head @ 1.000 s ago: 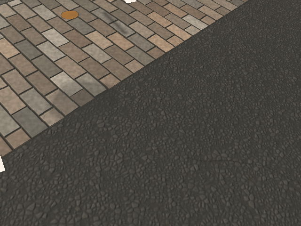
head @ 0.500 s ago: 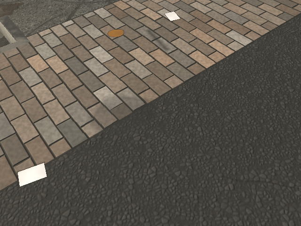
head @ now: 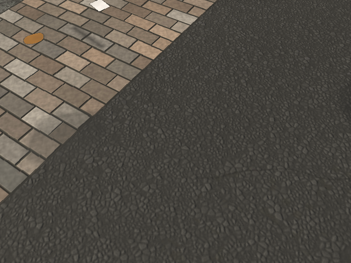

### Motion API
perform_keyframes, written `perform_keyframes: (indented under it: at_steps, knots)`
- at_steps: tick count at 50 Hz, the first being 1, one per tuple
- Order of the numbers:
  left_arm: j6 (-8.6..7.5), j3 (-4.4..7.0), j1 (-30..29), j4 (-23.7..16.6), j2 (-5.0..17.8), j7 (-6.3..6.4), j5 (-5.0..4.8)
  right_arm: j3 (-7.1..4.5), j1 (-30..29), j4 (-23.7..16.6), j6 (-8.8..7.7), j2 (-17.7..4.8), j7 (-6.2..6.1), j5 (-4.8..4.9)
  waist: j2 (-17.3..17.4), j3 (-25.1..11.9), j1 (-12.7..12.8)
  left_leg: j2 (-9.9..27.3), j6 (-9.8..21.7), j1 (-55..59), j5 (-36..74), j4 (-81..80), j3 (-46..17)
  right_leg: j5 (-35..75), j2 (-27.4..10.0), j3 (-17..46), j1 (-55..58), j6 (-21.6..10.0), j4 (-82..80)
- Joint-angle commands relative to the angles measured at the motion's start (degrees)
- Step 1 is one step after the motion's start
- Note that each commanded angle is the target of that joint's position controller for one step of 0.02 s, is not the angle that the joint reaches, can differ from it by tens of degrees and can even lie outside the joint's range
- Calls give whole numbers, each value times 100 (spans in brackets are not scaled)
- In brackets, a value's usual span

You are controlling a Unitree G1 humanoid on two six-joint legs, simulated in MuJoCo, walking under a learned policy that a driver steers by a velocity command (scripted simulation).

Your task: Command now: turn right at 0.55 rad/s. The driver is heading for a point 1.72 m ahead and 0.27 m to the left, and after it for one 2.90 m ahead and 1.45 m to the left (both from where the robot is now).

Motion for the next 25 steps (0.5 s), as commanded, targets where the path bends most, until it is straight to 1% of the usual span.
perform_keyframes:
  at_steps: [1, 2, 3, 4, 5, 6, 7, 8, 9, 10, 11, 12, 13, 14, 15, 17, 19, 20, 21, 22, 23, 24, 25]
  knots:
    - [-71, 464, 638, -415, 1704, 186, 85, -62, 253, -413, -65, -320, 67, -346, -2055, -741, -35, -308, -218, -2197, -2219, 2583, 99, 4158, -1751, 2911, 2062, -1334, -1242]
    - [-232, 385, 768, -512, 1526, 102, 352, -113, -416, -586, -100, -568, 4, -195, -1391, -1273, 535, -561, -200, -2333, -2417, 3509, -1001, 3761, -2202, 3456, 1583, -2205, -1545]
    - [-357, 315, 548, -495, 1328, 82, 362, -164, -537, -561, -71, -720, -35, -25, -912, -976, 396, -424, -113, -2406, -1944, 3757, -1145, 3116, -1914, 2908, 1397, -2036, -1630]
    - [-412, 244, 231, -463, 1053, 123, 249, -182, -383, -432, -32, -740, -77, -13, -717, -787, 198, -288, -52, -2411, -1398, 3596, -1146, 2580, -1614, 2392, 1254, -1677, -1606]
    - [-416, 133, -5, -464, 732, 172, 167, -194, -254, -251, 6, -737, -118, -61, -555, -772, 109, -180, -74, -2260, -1001, 3413, -1187, 2366, -1403, 2064, 1179, -1420, -1578]
    - [-418, 34, -171, -432, 521, 215, 149, -187, -68, -147, 35, -682, -117, -90, -619, -798, -25, -178, -122, -1852, -608, 3320, -1155, 2580, -1213, 1699, 929, -1323, -1601]
    - [-430, -58, -204, -388, 310, 243, 199, -161, 97, -49, 43, -580, -88, -76, -700, -890, -105, -191, -160, -1455, -299, 3218, -1129, 2699, -1074, 1413, 785, -1272, -1635]
    - [-452, -121, -202, -323, 145, 262, 246, -124, 214, 38, 46, -465, -52, -40, -719, -950, -130, -174, -195, -1204, -107, 2924, -1117, 2677, -985, 1165, 792, -1250, -1673]
    - [-467, -154, -194, -247, 58, 273, 274, -72, 231, 94, 47, -358, -18, -14, -710, -914, -114, -133, -214, -1013, 9, 2396, -1116, 2498, -902, 964, 817, -1203, -1714]
    - [-473, -150, -187, -186, 87, 282, 290, -19, 120, 99, 44, -279, 10, -11, -716, -818, -41, -110, -220, -822, 72, 1857, -1103, 2234, -853, 851, 810, -1162, -1757]
    - [-470, -126, -152, -125, 180, 293, 305, 18, -34, 72, 44, -254, 30, -12, -743, -723, 57, -106, -219, -666, 35, 1453, -1079, 2001, -888, 854, 810, -1178, -1810]
    - [-455, -90, -102, -68, 313, 299, 316, 23, -139, 36, 46, -320, 44, -8, -762, -633, 142, -120, -218, -567, -84, 1193, -1036, 1804, -972, 925, 819, -1237, -1853]
    - [-427, -37, -71, -27, 479, 304, 306, 1, -201, -7, 49, -452, 51, 10, -782, -528, 201, -159, -214, -579, -255, 1071, -970, 1644, -1075, 1032, 844, -1316, -1870]
    - [-393, 13, -53, 4, 617, 309, 280, -24, -229, -42, 53, -571, 51, 35, -775, -423, 243, -187, -203, -665, -430, 1022, -934, 1527, -1188, 1149, 883, -1395, -1867]
    - [-361, 52, -38, 27, 704, 315, 247, -39, -234, -66, 54, -640, 46, 54, -744, -336, 271, -198, -189, -784, -575, 1019, -918, 1507, -1303, 1265, 946, -1465, -1855]
    - [-303, 100, -24, 58, 767, 340, 195, -42, -199, -89, 51, -639, 40, 69, -655, -270, 288, -201, -166, -1014, -781, 1109, -898, 1837, -1516, 1430, 1164, -1576, -1794]
    - [-260, 122, -72, 60, 737, 375, 182, -29, -124, -88, 48, -557, 60, 68, -578, -359, 251, -195, -138, -1088, -938, 1200, -864, 2512, -1661, 1417, 1402, -1637, -1667]
    - [-242, 150, -7, 67, 757, 388, 169, -13, -85, -81, 51, -512, 84, 75, -553, -499, 276, -206, -92, -1086, -957, 1213, -785, 2112, -1711, 1393, 1524, -1646, -1760]
    - [-238, 180, 55, 78, 793, 391, 148, -1, -118, -88, 56, -481, 117, 93, -537, -513, 319, -207, -17, -1093, -971, 1199, -721, 1264, -1738, 1412, 1540, -1639, -1917]
    - [-255, 201, 94, 86, 815, 379, 120, 8, -171, -105, 54, -461, 158, 113, -536, -457, 344, -199, 88, -1069, -990, 1116, -679, 255, -1744, 1441, 1470, -1611, -2099]
    - [-287, 215, 55, 81, 832, 355, 87, 12, -188, -112, 43, -450, 202, 127, -577, -364, 310, -210, 212, -979, -1001, 931, -633, -470, -1725, 1435, 1351, -1551, -2236]
    - [-319, 222, -59, 61, 838, 323, 51, 11, -116, -82, 23, -443, 244, 134, -601, -293, 211, -246, 347, -729, -915, 592, -559, -790, -1658, 1313, 1173, -1455, -2290]
    - [-342, 229, -208, 40, 842, 286, 2, 0, 79, 13, -2, -439, 283, 135, -587, -278, 47, -327, 490, -278, -624, 78, -423, -865, -1539, 1068, 933, -1326, -2242]
Keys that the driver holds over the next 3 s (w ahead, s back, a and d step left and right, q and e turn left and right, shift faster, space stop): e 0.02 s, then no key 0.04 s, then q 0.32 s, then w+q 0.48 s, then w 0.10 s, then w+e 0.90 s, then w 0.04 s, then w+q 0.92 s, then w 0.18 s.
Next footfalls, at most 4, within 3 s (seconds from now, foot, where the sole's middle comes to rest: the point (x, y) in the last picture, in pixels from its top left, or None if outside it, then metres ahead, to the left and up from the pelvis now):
0.56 left None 0.01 0.11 -0.76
1.00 right None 0.42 -0.01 -0.76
1.44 left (113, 232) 0.57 0.30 -0.76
1.94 right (180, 167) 0.85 0.03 -0.76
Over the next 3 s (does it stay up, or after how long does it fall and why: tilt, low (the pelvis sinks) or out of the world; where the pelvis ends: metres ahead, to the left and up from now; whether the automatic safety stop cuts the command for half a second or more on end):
stays up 1.31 0.16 0.00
